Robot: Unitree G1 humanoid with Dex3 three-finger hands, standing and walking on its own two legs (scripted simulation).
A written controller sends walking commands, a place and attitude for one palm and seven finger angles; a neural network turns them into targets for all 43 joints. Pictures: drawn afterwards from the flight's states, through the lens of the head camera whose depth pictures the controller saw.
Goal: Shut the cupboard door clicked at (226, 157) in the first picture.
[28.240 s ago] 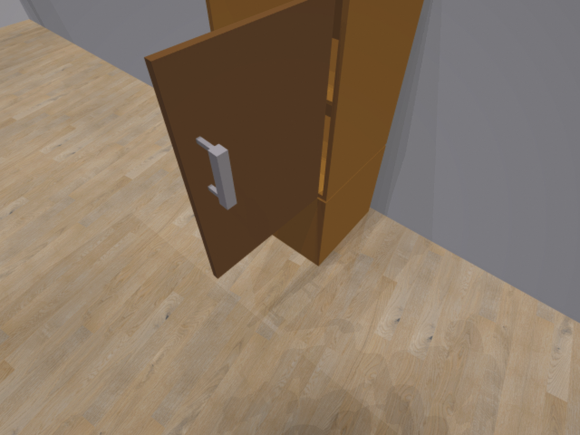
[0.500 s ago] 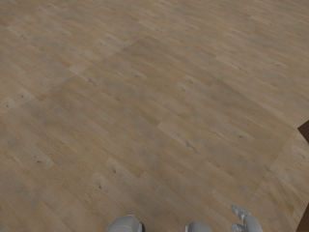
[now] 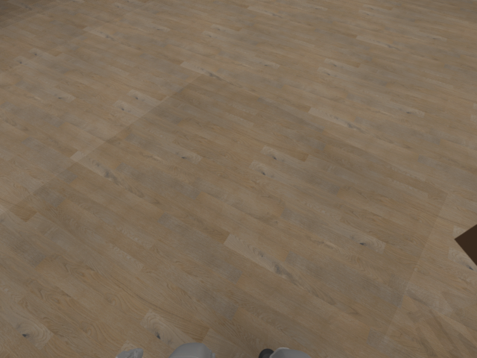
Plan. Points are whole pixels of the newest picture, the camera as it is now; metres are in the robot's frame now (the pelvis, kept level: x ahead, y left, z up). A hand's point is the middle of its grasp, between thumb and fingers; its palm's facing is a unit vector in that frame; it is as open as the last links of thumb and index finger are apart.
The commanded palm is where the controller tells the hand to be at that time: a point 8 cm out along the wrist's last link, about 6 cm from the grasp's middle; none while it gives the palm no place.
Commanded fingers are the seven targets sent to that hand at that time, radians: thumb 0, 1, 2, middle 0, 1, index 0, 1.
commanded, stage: turn to face it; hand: left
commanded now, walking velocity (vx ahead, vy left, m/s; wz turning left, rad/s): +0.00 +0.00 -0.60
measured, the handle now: out of the picture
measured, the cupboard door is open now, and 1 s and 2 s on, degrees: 59 59 59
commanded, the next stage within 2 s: take the last steps up to it in 1.86 s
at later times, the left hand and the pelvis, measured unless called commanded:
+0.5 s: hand (140, 303) +0.23 +0.21 -0.15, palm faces -0.26 -0.94 -0.24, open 7.3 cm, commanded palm none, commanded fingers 0.00 0.90 0.90 -0.20 -0.30 -0.20 -0.30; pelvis +0.07 +0.03 +0.01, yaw -18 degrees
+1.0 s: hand (176, 266) +0.31 +0.15 -0.17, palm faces -0.55 -0.81 -0.19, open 7.3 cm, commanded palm none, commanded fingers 0.00 0.90 0.90 -0.20 -0.30 -0.20 -0.30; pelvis +0.11 +0.03 +0.00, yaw -36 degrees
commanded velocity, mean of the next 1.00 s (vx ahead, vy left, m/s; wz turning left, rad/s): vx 0.00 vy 0.00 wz -0.60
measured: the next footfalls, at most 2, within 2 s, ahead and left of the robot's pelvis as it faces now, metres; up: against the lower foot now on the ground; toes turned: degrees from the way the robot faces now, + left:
left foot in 0.22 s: +0.11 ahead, +0.15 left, +0.00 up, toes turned -6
right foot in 0.56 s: +0.07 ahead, -0.11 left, +0.00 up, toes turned -25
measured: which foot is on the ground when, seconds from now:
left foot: up 0.00-0.20, down 0.22-0.56, up 0.58-0.86, down 0.88-1.00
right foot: down 0.00-0.24, up 0.26-0.54, down 0.56-0.88, up 0.90-1.00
